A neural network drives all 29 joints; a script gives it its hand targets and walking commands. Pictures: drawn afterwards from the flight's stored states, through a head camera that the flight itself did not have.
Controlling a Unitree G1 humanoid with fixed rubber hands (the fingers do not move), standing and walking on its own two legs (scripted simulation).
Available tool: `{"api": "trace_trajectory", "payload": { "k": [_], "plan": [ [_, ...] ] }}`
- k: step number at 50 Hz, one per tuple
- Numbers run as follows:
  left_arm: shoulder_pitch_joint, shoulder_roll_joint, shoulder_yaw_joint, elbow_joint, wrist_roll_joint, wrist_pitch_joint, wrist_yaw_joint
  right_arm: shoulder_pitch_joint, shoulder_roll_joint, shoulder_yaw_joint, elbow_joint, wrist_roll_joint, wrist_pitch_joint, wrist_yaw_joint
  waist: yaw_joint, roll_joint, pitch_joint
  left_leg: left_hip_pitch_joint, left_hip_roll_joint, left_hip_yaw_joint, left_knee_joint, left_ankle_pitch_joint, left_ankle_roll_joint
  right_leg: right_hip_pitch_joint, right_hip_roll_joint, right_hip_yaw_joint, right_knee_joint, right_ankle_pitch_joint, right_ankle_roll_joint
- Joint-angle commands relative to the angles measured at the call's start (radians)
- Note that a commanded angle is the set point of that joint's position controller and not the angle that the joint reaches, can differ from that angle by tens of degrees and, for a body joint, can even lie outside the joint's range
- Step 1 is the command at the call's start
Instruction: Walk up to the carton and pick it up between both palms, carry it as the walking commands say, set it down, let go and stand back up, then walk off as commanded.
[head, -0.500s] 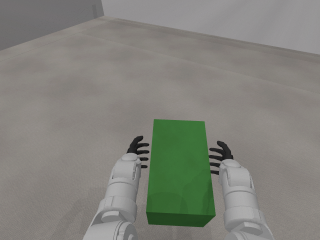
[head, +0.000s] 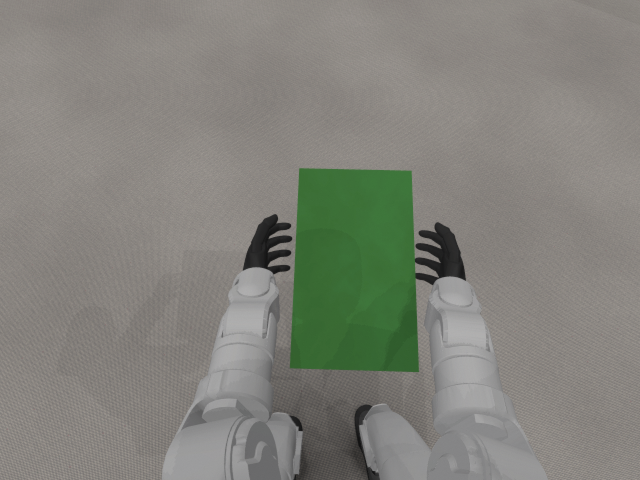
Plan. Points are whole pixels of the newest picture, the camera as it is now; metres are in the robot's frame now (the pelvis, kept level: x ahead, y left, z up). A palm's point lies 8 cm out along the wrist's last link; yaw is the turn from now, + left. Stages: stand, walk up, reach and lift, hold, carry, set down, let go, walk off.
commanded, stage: set down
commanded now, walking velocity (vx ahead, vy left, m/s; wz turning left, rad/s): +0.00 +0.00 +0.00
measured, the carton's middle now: (351, 273) +0.39 -0.05 -0.13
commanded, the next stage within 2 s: none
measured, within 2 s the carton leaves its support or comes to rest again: neither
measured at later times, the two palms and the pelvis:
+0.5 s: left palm (266, 272) +0.40 +0.09 -0.13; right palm (423, 284) +0.36 -0.16 -0.13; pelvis +0.02 +0.00 -0.06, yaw +0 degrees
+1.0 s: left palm (275, 274) +0.42 +0.08 -0.21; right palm (410, 289) +0.38 -0.16 -0.22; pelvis -0.01 +0.00 -0.14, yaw +0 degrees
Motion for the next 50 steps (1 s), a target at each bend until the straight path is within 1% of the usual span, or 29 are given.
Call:
{"api": "trace_trajectory", "payload": {
  "k": [1,5,10,17,23,33,41,50],
  "plan": [
    [-0.449,-0.921,-0.502,0.051,-0.129,-0.075,-0.233,-0.488,0.9,0.509,0.04,0.13,-0.092,0.239,-0.011,0.034,-0.682,0.181,-0.043,0.018,-0.049,0.153,0.027,0.216,0.065,-0.054,0.001,0.146,-0.016],
    [-0.421,-0.936,-0.551,0.04,-0.141,-0.091,-0.218,-0.474,0.895,0.543,0.028,0.144,-0.109,0.259,-0.011,0.039,-0.742,0.131,-0.049,0.019,0.011,0.171,0.008,0.132,0.072,-0.066,0.064,0.153,-0.011],
    [-0.382,-0.941,-0.576,0.05,-0.146,-0.097,-0.2,-0.451,0.872,0.561,0.029,0.149,-0.115,0.275,-0.019,0.033,-0.775,0.056,-0.056,0.02,0.076,0.194,-0.008,0.045,0.078,-0.078,0.133,0.176,-0.007],
    [-0.353,-0.923,-0.602,0.051,-0.162,-0.117,-0.175,-0.43,0.848,0.59,0.032,0.176,-0.138,0.27,-0.017,0.03,-0.838,-0.058,-0.071,0.027,0.156,0.231,-0.022,-0.041,0.086,-0.084,0.218,0.229,0.001],
    [-0.386,-0.897,-0.605,0.066,-0.174,-0.132,-0.158,-0.462,0.822,0.602,0.039,0.188,-0.155,0.245,-0.012,0.036,-0.877,-0.181,-0.084,0.044,0.227,0.175,-0.03,-0.109,0.09,-0.083,0.287,0.2,0.007],
    [-0.491,-0.893,-0.584,0.131,-0.193,-0.129,-0.142,-0.593,0.797,0.613,0.049,0.201,-0.157,0.204,-0.009,0.04,-0.93,-0.356,-0.097,0.073,0.353,0.034,-0.033,-0.222,0.101,-0.094,0.406,0.082,0.018],
    [-0.575,-0.889,-0.555,0.162,-0.204,-0.117,-0.133,-0.696,0.796,0.614,0.063,0.22,-0.145,0.193,-0.007,0.03,-0.972,-0.46,-0.11,0.089,0.449,-0.032,-0.031,-0.313,0.107,-0.106,0.497,0.017,0.026],
    [-0.664,-0.875,-0.539,0.177,-0.221,-0.11,-0.12,-0.79,0.781,0.604,0.076,0.242,-0.136,0.188,-0.016,0.034,-1.03,-0.551,-0.123,0.104,0.551,-0.057,-0.034,-0.41,0.112,-0.121,0.595,-0.005,0.03]
  ]
}}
